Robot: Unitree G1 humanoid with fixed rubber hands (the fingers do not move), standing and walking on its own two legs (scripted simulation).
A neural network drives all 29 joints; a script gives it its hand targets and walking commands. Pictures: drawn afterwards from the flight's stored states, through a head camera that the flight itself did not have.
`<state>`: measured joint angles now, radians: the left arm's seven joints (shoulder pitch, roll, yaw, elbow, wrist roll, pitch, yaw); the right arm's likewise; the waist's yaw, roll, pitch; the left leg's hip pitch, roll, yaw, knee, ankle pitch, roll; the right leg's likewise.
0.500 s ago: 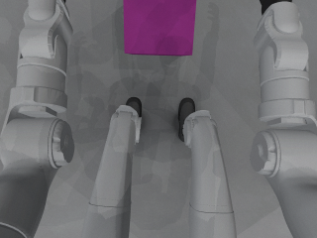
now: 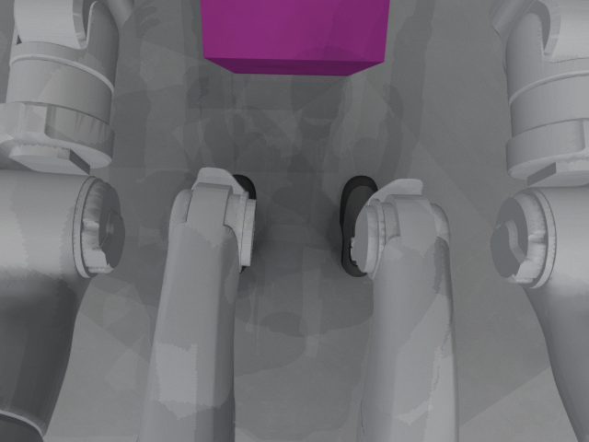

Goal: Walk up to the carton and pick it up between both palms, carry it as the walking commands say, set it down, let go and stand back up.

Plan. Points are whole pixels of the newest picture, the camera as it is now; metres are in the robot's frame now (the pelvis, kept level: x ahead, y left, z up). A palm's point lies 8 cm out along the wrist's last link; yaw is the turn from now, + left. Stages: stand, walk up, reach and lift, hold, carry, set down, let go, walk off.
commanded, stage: reach and lift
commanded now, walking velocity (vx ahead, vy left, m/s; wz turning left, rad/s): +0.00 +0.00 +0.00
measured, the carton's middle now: out of the picture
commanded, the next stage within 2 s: none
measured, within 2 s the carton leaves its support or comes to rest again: leaves its support in 2.00 s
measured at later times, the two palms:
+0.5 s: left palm out of the picture +0.54 +0.19 -0.29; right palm out of the picture +0.56 -0.16 -0.28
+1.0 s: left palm out of the picture +0.54 +0.19 -0.30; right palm out of the picture +0.56 -0.16 -0.29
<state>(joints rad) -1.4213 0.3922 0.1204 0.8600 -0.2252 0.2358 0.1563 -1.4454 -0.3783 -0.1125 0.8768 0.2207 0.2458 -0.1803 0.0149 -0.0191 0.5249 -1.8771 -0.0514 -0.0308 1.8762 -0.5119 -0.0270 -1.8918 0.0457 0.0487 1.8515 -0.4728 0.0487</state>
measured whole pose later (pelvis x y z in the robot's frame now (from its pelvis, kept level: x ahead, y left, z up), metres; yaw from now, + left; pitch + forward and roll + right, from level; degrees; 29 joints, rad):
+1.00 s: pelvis +0.01 -0.01 -0.11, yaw +1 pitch +30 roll +1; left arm -1.44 0.38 0.03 1.10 -0.28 0.05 0.12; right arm -1.48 -0.37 -0.01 1.11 0.30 0.06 -0.16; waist 0.01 -0.03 0.52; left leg -2.19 -0.04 -0.02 2.24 -0.58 -0.04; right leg -2.21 0.05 0.04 2.23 -0.55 0.04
